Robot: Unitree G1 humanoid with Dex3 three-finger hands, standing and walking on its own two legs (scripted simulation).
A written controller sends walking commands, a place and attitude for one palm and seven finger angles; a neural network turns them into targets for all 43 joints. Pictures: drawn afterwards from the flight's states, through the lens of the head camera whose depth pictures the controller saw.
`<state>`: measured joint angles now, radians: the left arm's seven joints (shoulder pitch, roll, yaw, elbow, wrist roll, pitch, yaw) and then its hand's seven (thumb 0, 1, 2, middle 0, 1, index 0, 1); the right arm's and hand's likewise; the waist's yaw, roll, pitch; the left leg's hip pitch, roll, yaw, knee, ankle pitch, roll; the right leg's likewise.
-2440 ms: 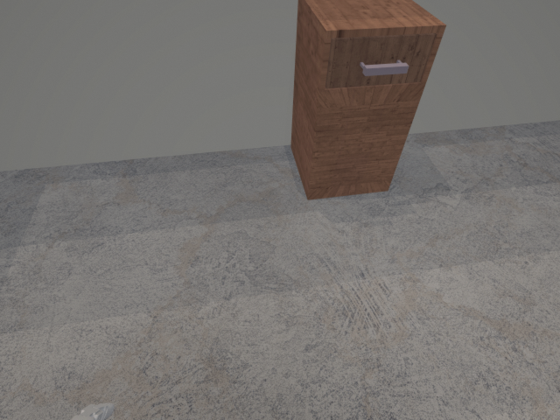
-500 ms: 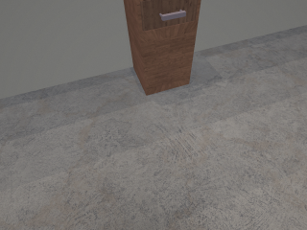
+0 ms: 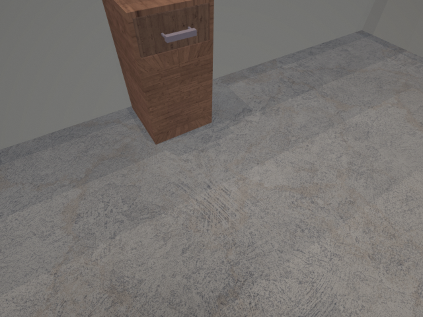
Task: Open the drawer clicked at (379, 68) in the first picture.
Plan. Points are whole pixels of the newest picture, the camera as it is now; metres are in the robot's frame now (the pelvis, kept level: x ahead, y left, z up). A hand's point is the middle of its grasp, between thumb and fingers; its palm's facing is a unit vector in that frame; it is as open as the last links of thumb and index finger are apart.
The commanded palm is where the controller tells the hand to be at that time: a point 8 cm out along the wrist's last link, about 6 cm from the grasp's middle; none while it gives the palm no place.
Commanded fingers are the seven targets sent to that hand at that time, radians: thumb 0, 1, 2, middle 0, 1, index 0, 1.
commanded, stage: walk to a spot facing it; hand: left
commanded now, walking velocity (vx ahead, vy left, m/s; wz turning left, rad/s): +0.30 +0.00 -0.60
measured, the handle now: (178, 33) +1.30 +0.31 -0.08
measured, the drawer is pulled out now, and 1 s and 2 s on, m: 0.00 0.00 0.00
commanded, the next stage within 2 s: turn to face it in 1.86 s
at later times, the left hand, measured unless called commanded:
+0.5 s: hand (162, 257) +0.28 +0.16 -0.19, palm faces -0.36 -0.93 -0.11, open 7.3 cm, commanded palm none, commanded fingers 0.00 0.90 0.90 -0.20 -0.30 -0.20 -0.30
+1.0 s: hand (196, 190) +0.49 +0.11 -0.19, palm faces -0.41 -0.89 -0.19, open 7.3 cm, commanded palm none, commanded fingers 0.00 0.90 0.90 -0.20 -0.30 -0.20 -0.30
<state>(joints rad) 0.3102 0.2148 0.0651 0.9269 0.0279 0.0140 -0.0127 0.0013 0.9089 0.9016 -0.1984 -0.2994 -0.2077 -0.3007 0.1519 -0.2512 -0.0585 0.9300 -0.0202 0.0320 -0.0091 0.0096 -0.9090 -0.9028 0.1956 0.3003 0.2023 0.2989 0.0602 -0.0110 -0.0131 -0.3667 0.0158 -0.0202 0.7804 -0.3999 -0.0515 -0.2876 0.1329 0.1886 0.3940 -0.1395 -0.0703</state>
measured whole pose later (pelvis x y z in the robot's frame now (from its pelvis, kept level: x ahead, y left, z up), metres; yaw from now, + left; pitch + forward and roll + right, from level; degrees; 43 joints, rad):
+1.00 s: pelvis +0.39 -0.06 -0.02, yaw -29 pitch +1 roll -3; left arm 0.31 0.21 0.06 1.03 0.02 -0.05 0.00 0.00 0.92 0.90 -0.19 -0.30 -0.20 -0.30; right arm 0.18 -0.17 -0.04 0.95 -0.03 -0.05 0.02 0.01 -0.93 -0.90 0.20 0.30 0.20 0.30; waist 0.02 0.00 0.02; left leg -0.47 0.13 0.10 0.64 -0.19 -0.04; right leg -0.09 0.05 -0.04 0.49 -0.41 -0.02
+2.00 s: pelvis +0.74 -0.33 -0.01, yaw -40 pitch -1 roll -2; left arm 0.39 0.11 0.03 1.13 0.03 -0.08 0.01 0.00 0.92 0.90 -0.20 -0.30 -0.20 -0.30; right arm 0.15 -0.18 -0.05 1.03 -0.02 -0.01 0.02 0.01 -0.92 -0.90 0.19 0.30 0.20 0.30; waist 0.03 0.01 0.04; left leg -0.52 0.13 0.10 0.73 -0.16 -0.02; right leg -0.01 0.03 -0.19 0.35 -0.33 -0.04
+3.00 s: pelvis +0.79 -0.38 -0.01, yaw -7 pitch +0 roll +2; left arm 0.25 0.19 0.04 0.90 0.03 0.02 0.02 0.00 0.91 0.90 -0.20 -0.30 -0.21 -0.30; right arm 0.15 -0.27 -0.09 0.94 -0.02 0.09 0.03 0.01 -0.91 -0.90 0.19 0.30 0.20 0.30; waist 0.00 0.00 0.11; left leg -0.41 0.05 0.05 0.87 -0.42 -0.08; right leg -0.20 -0.16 -0.24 0.55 -0.33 0.02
